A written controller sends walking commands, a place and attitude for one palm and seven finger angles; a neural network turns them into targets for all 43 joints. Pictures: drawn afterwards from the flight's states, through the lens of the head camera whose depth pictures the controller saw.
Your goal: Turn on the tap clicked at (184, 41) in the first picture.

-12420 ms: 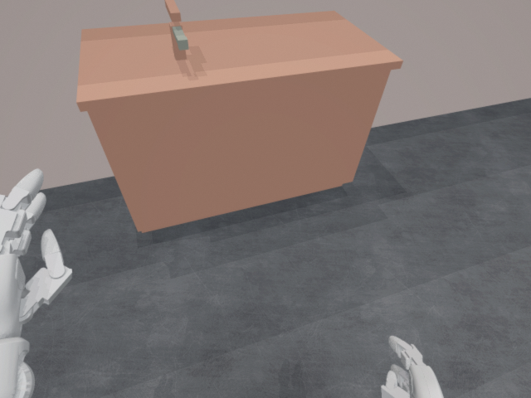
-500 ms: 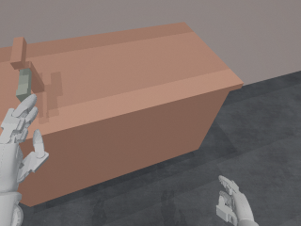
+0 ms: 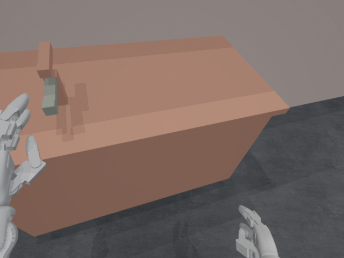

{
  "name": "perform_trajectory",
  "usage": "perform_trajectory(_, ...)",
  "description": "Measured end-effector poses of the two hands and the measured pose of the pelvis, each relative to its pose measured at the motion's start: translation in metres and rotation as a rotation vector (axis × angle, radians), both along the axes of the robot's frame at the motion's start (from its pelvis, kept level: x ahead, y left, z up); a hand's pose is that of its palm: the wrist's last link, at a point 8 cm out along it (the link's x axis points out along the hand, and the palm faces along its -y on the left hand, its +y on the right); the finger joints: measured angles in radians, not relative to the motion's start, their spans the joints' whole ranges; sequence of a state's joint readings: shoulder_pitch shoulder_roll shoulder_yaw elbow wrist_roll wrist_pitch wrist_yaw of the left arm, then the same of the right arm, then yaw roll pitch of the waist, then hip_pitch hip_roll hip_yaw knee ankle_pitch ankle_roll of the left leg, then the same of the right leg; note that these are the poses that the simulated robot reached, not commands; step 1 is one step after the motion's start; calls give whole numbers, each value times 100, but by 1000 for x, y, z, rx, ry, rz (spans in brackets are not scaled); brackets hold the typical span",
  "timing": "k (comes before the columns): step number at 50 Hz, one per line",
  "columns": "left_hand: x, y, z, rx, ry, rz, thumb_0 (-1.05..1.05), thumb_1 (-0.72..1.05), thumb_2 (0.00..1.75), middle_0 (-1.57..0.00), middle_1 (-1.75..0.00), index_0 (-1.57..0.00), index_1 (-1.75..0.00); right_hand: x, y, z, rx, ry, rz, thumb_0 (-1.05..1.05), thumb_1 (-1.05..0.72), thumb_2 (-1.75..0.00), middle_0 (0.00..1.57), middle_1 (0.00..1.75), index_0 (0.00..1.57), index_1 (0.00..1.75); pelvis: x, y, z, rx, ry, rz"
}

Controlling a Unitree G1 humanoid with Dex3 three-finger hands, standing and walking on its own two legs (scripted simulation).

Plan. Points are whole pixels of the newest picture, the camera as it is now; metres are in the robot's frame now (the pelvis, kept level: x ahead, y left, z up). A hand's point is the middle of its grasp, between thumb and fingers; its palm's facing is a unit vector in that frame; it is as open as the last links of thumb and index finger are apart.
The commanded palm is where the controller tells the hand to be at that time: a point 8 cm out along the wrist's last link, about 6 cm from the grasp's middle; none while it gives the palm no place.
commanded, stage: come to a stop and stand still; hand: left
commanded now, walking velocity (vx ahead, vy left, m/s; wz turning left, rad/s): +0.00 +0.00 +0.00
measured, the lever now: (50, 107) +0.42 +0.35 +0.07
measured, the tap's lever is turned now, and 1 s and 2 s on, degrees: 0 0 0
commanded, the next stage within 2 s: look again from close up in 0.92 s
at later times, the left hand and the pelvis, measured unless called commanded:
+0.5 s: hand (26, 173) +0.21 +0.26 +0.16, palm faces +0.42 -0.84 -0.34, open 7.4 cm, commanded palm +0.15 +0.29 +0.17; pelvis -0.01 +0.01 +0.00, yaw +1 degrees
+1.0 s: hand (36, 175) +0.21 +0.25 +0.15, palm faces +0.40 -0.84 -0.37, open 7.4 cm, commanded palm +0.15 +0.28 +0.17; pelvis +0.00 -0.01 +0.00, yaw +1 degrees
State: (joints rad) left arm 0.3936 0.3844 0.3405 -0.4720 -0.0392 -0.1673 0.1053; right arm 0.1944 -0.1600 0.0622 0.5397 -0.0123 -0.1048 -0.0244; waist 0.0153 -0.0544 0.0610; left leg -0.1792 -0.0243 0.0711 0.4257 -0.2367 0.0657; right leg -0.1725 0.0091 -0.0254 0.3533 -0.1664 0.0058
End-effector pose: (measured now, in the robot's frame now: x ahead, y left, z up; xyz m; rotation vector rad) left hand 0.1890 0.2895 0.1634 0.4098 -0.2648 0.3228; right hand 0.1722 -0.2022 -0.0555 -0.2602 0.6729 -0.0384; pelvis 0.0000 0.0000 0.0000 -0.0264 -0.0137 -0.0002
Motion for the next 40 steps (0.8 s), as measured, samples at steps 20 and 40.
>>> perform_trajectory(20, -25, 13, -1, -15, -8, 61, 1, 89, 90, -21, -30, -21, -30, -11, 5, -6, -10, 6, 11, 1, -90, -90, 20, 30, 20, 30, -13, 11, -1, 7, -16, 9)
perform_trajectory(40, -15, -6, -4, -8, 46, 50, 1, 89, 90, -21, -30, -21, -30, -4, -23, -9, -27, 39, -17, 1, -90, -90, 20, 30, 20, 30, -3, -6, 1, 1, 14, 22)
